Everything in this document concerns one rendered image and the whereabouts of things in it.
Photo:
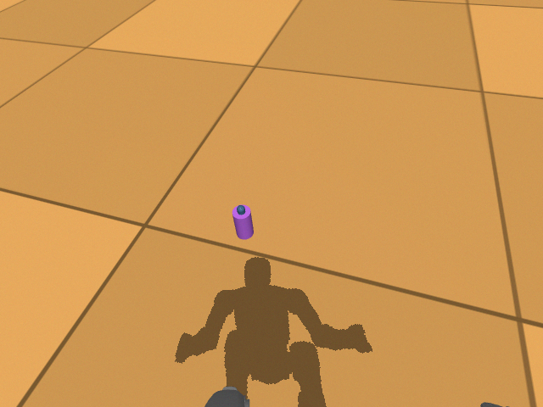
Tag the bottle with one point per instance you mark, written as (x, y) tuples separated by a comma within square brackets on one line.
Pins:
[(243, 221)]

